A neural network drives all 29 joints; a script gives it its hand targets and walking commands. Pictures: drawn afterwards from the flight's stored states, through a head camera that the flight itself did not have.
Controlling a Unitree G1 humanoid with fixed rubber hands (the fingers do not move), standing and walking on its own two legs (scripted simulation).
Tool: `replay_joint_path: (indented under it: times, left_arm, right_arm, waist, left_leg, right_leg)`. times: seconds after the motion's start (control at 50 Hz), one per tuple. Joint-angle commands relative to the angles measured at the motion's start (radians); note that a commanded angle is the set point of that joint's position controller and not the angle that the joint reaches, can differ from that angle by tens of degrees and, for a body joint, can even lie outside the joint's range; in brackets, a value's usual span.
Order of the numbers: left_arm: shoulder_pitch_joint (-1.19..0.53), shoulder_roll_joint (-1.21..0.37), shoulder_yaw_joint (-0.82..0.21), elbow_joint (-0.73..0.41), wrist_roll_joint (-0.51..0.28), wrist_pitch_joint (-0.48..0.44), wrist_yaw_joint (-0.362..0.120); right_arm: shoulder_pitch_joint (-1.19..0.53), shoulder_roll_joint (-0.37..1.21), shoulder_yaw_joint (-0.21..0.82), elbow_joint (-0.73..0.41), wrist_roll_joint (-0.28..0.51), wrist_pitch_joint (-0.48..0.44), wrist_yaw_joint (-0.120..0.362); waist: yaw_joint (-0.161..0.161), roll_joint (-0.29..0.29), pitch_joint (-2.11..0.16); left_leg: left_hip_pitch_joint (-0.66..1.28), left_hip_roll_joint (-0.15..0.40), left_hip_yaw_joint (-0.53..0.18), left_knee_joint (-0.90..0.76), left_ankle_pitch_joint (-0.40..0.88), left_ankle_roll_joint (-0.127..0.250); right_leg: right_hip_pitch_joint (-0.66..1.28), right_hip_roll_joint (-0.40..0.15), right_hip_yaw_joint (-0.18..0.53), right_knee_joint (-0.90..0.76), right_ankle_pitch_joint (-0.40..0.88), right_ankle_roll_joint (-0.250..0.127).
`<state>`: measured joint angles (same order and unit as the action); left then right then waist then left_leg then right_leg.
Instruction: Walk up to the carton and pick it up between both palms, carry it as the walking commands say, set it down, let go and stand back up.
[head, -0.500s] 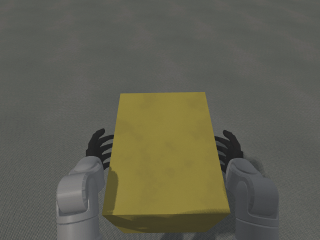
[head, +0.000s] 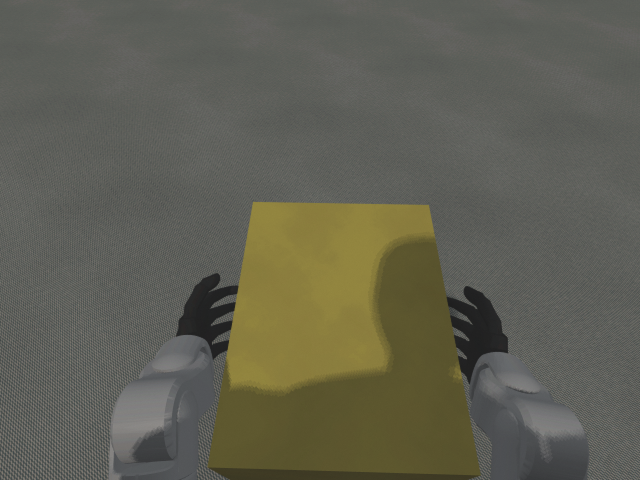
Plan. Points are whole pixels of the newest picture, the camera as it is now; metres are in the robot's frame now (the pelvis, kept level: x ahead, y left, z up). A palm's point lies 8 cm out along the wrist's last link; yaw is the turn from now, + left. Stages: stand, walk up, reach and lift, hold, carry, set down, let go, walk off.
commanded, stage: carry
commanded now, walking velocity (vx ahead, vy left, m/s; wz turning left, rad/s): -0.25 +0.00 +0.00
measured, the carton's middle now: (337, 351) +0.28 -0.01 +0.01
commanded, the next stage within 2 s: none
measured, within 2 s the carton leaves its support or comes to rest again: neither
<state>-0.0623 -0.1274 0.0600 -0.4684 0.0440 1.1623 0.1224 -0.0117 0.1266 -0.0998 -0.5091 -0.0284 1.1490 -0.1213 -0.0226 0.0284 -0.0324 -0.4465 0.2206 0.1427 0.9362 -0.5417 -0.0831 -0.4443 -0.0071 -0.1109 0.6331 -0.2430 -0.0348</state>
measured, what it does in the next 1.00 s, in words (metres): walks backwards: left foot, then right foot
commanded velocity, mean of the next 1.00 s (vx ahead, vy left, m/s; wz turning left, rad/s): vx -0.25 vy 0.00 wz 0.00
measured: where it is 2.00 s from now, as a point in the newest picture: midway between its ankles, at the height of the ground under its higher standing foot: outside the picture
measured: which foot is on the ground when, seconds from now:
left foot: up 0.00-0.36, down 0.38-0.82, up 0.84-1.00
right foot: down 0.00-0.40, up 0.42-0.78, down 0.80-1.00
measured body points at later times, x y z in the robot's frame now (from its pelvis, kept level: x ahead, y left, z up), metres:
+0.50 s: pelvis -0.14 +0.01 +0.01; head -0.17 +0.04 +0.46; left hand +0.10 +0.17 +0.09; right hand +0.10 -0.14 +0.10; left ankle -0.11 +0.10 -0.72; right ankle -0.06 -0.12 -0.66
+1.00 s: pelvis -0.33 -0.01 +0.02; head -0.34 -0.03 +0.47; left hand -0.08 +0.11 +0.10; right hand -0.11 -0.19 +0.09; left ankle -0.30 +0.11 -0.63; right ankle -0.29 -0.11 -0.72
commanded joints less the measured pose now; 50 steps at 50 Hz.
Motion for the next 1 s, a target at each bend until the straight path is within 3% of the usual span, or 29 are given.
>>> replay_joint_path:
  times: [0.0,0.06,0.14,0.3,0.34,0.36,0.38,0.4,0.42,0.44,0.46,0.48,0.5,0.54,0.66,0.74,0.76,0.78,0.8,0.82,0.84,0.86,0.88,0.94,0.98]
  left_arm:
    - [-0.308,-0.796,-0.595,-0.174,-0.247,-0.018,-0.107]
    - [-0.251,-0.829,-0.595,-0.226,-0.244,-0.027,-0.119]
    - [-0.223,-0.776,-0.604,-0.229,-0.244,-0.015,-0.126]
    - [-0.250,-0.717,-0.648,-0.202,-0.285,0.037,-0.136]
    - [-0.258,-0.716,-0.656,-0.188,-0.290,0.047,-0.135]
    - [-0.264,-0.714,-0.657,-0.178,-0.290,0.050,-0.134]
    - [-0.271,-0.713,-0.657,-0.166,-0.289,0.052,-0.133]
    - [-0.339,-0.729,-0.686,-0.205,-0.305,0.048,-0.132]
    - [-0.400,-0.763,-0.689,-0.216,-0.304,0.041,-0.126]
    - [-0.387,-0.788,-0.694,-0.204,-0.309,0.043,-0.130]
    - [-0.395,-0.814,-0.702,-0.198,-0.317,0.040,-0.134]
    - [-0.394,-0.811,-0.704,-0.187,-0.318,0.043,-0.135]
    - [-0.393,-0.803,-0.710,-0.192,-0.319,0.044,-0.132]
    - [-0.387,-0.792,-0.718,-0.209,-0.317,0.046,-0.123]
    - [-0.302,-0.774,-0.702,-0.208,-0.282,0.057,-0.094]
    - [-0.262,-0.766,-0.663,-0.175,-0.266,0.059,-0.095]
    - [-0.253,-0.770,-0.655,-0.166,-0.266,0.057,-0.099]
    - [-0.249,-0.773,-0.647,-0.157,-0.272,0.055,-0.105]
    - [-0.247,-0.769,-0.641,-0.155,-0.279,0.051,-0.113]
    - [-0.246,-0.770,-0.625,-0.138,-0.262,0.032,-0.119]
    - [-0.297,-0.809,-0.646,-0.189,-0.284,0.028,-0.125]
    - [-0.305,-0.812,-0.641,-0.198,-0.278,0.024,-0.131]
    - [-0.320,-0.804,-0.633,-0.207,-0.273,0.019,-0.135]
    - [-0.311,-0.779,-0.613,-0.226,-0.266,0.005,-0.135]
    - [-0.276,-0.759,-0.609,-0.213,-0.264,0.009,-0.132]
  right_arm:
    - [-0.466,0.840,0.787,-0.211,0.337,-0.003,0.128]
    - [-0.423,0.889,0.816,-0.250,0.364,-0.004,0.141]
    - [-0.379,0.837,0.799,-0.220,0.334,0.010,0.132]
    - [-0.283,0.762,0.702,-0.113,0.255,0.045,0.108]
    - [-0.274,0.751,0.679,-0.091,0.243,0.052,0.107]
    - [-0.276,0.749,0.670,-0.080,0.238,0.054,0.109]
    - [-0.274,0.742,0.660,-0.069,0.234,0.058,0.112]
    - [-0.278,0.746,0.619,-0.064,0.229,0.044,0.122]
    - [-0.332,0.762,0.620,-0.103,0.256,0.041,0.129]
    - [-0.361,0.782,0.648,-0.132,0.267,0.044,0.131]
    - [-0.394,0.794,0.653,-0.155,0.268,0.040,0.135]
    - [-0.395,0.785,0.646,-0.150,0.263,0.040,0.136]
    - [-0.377,0.786,0.641,-0.141,0.261,0.039,0.137]
    - [-0.357,0.781,0.636,-0.139,0.265,0.039,0.136]
    - [-0.321,0.755,0.647,-0.150,0.277,0.051,0.133]
    - [-0.298,0.756,0.674,-0.141,0.274,0.056,0.132]
    - [-0.289,0.755,0.680,-0.138,0.272,0.055,0.131]
    - [-0.282,0.756,0.685,-0.135,0.271,0.053,0.129]
    - [-0.289,0.762,0.689,-0.136,0.272,0.050,0.126]
    - [-0.356,0.753,0.723,-0.197,0.278,0.048,0.130]
    - [-0.418,0.796,0.733,-0.208,0.295,0.044,0.135]
    - [-0.436,0.824,0.755,-0.205,0.309,0.039,0.137]
    - [-0.460,0.834,0.773,-0.204,0.322,0.034,0.139]
    - [-0.438,0.841,0.781,-0.198,0.333,0.027,0.136]
    - [-0.409,0.816,0.770,-0.188,0.320,0.031,0.124]
  waist:
    - [0.027,-0.191,-0.427]
    - [0.028,-0.141,-0.399]
    - [0.030,-0.162,-0.341]
    - [0.033,-0.197,-0.306]
    - [0.029,-0.186,-0.294]
    - [0.031,-0.158,-0.269]
    - [0.032,-0.044,-0.263]
    - [0.001,0.248,-0.204]
    - [0.006,0.232,-0.120]
    - [0.011,0.089,-0.078]
    - [0.010,0.041,-0.070]
    - [0.008,0.046,-0.089]
    - [0.008,0.062,-0.126]
    - [0.009,0.087,-0.206]
    - [0.007,0.203,-0.302]
    - [0.001,0.211,-0.329]
    - [0.007,0.174,-0.331]
    - [0.006,0.118,-0.312]
    - [0.006,-0.012,-0.298]
    - [0.025,-0.320,-0.222]
    - [0.026,-0.250,-0.183]
    - [0.026,-0.174,-0.177]
    - [0.022,-0.147,-0.177]
    - [0.014,-0.159,-0.237]
    - [0.017,-0.172,-0.264]
  left_leg:
    - [-0.170,-0.077,-0.104,0.222,-0.083,0.019]
    - [-0.121,-0.093,-0.121,0.236,0.031,0.024]
    - [-0.072,-0.146,-0.107,0.105,0.034,0.046]
    - [0.064,-0.222,-0.073,-0.206,0.042,0.097]
    - [0.157,-0.217,-0.047,-0.401,0.107,0.108]
    - [0.224,-0.191,-0.066,-0.527,0.147,0.115]
    - [0.288,-0.095,-0.178,-0.606,0.101,0.126]
    - [0.172,0.167,-0.506,-0.722,0.018,0.214]
    - [0.045,0.291,-0.499,-0.742,0.162,0.276]
    - [-0.015,0.238,-0.425,-0.709,0.234,0.259]
    - [-0.024,0.166,-0.327,-0.671,0.270,0.231]
    - [0.016,0.113,-0.252,-0.638,0.315,0.221]
    - [0.082,0.075,-0.206,-0.595,0.442,0.218]
    - [0.199,0.056,-0.205,-0.538,0.592,0.215]
    - [0.332,0.068,-0.293,-0.541,0.619,0.217]
    - [0.296,0.089,-0.324,-0.554,0.565,0.210]
    - [0.251,0.081,-0.306,-0.549,0.525,0.180]
    - [0.172,0.047,-0.274,-0.518,0.455,0.130]
    - [0.023,-0.010,-0.222,-0.414,0.345,0.086]
    - [-0.201,-0.155,-0.042,-0.221,0.097,0.022]
    - [-0.211,-0.163,-0.096,0.056,-0.024,0.026]
    - [-0.186,-0.170,-0.137,0.187,0.017,0.037]
    - [-0.187,-0.167,-0.136,0.262,0.073,0.043]
    - [-0.197,-0.172,-0.123,0.318,0.129,0.043]
    - [-0.168,-0.182,-0.101,0.189,0.091,0.041]
  right_leg:
    - [0.471,-0.320,0.290,-0.122,0.982,-0.127]
    - [0.368,-0.274,0.241,-0.196,0.627,-0.118]
    - [0.265,-0.282,0.292,-0.322,0.312,-0.122]
    - [0.176,-0.285,0.351,-0.408,0.049,-0.093]
    - [0.122,-0.257,0.318,-0.387,-0.035,-0.052]
    - [0.058,-0.213,0.277,-0.367,-0.084,0.006]
    - [-0.022,-0.164,0.223,-0.257,-0.097,0.045]
    - [-0.136,-0.031,0.127,0.044,-0.165,0.093]
    - [-0.188,0.011,0.120,0.373,-0.268,0.088]
    - [-0.181,0.011,0.206,0.533,-0.230,0.081]
    - [-0.196,0.024,0.203,0.651,-0.206,0.080]
    - [-0.234,0.034,0.190,0.735,-0.186,0.076]
    - [-0.250,0.044,0.171,0.792,-0.174,0.077]
    - [-0.252,0.057,0.156,0.814,-0.194,0.088]
    - [-0.119,0.051,0.058,0.343,-0.265,0.093]
    - [0.037,0.042,0.012,-0.017,-0.254,0.062]
    - [0.108,0.027,0.016,-0.147,-0.170,0.050]
    - [0.184,-0.021,0.066,-0.268,-0.121,0.034]
    - [0.278,-0.143,0.235,-0.334,-0.124,0.009]
    - [0.244,-0.398,0.524,-0.359,0.095,-0.113]
    - [0.145,-0.432,0.458,-0.333,0.315,-0.164]
    - [0.109,-0.374,0.367,-0.323,0.325,-0.157]
    - [0.101,-0.322,0.278,-0.319,0.312,-0.133]
    - [0.228,-0.255,0.205,-0.254,0.441,-0.106]
    - [0.269,-0.250,0.221,-0.268,0.391,-0.096]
